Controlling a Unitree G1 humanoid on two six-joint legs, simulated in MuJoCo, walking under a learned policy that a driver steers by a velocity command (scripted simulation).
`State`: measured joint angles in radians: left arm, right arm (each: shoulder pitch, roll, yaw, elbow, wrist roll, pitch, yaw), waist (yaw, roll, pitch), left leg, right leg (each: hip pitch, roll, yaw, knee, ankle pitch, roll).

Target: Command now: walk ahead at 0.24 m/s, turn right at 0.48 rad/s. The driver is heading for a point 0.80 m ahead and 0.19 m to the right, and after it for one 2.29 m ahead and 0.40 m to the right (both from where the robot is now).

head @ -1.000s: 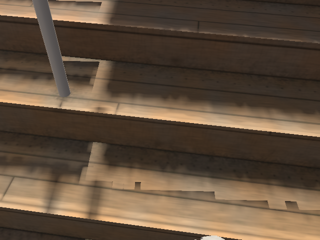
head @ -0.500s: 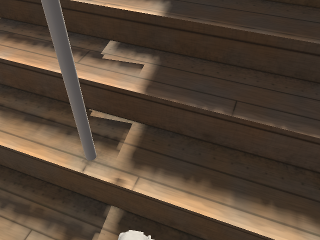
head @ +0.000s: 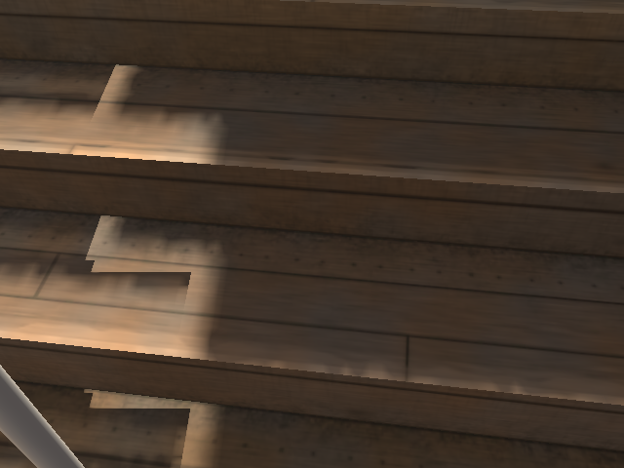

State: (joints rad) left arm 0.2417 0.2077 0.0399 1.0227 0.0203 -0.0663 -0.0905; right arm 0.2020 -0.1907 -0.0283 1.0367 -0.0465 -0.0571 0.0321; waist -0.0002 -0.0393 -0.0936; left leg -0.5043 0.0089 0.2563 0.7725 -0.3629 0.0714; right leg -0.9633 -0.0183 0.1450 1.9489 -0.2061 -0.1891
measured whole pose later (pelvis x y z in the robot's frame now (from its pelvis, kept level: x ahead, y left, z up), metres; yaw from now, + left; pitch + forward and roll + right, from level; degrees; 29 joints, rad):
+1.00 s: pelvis +0.36 -0.03 +0.19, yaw -29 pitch +6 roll +0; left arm 0.17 0.22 0.03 0.81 0.04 -0.08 -0.07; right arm 0.26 -0.21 0.01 0.82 -0.06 -0.07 0.02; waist -0.03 -0.01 -0.12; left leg -0.35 0.00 0.06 0.62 -0.38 0.04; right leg -0.47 0.13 0.23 0.83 -0.37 -0.11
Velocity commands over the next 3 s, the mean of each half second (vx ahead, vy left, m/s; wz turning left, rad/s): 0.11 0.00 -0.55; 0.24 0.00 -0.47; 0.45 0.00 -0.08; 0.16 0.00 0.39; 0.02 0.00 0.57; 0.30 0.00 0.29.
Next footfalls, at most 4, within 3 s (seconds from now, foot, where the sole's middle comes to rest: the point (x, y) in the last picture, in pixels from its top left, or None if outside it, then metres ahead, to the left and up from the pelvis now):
0.32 right None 0.33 -0.16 -0.57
0.94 left None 0.42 0.06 -0.57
1.40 right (469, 319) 0.65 -0.24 -0.41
1.80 left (396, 134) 0.97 -0.13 -0.24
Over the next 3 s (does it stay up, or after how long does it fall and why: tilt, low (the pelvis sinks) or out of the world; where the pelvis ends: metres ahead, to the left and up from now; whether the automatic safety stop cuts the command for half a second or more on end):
stays up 0.99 -0.18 0.52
